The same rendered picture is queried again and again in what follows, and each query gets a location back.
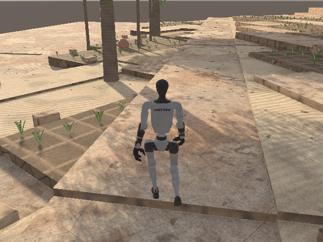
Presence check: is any left robot thigh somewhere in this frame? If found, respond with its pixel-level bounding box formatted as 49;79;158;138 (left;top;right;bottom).
144;140;156;167

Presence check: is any robot right upper arm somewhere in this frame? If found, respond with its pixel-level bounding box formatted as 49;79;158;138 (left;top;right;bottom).
172;101;184;129

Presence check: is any robot left upper arm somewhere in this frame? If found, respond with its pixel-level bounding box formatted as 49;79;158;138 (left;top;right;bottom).
140;101;152;130

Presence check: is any robot right hand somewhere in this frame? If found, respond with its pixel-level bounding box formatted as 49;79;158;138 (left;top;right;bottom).
173;136;185;146

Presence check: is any right robot forearm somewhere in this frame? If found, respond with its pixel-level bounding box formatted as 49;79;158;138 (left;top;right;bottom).
178;122;185;139

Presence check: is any humanoid robot torso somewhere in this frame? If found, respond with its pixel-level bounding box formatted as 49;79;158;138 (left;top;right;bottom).
150;99;174;151

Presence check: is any robot left hand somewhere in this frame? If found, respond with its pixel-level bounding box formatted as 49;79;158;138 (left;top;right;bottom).
133;147;145;162

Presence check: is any left robot forearm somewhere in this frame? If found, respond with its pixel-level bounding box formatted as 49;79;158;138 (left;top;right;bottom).
134;123;145;149

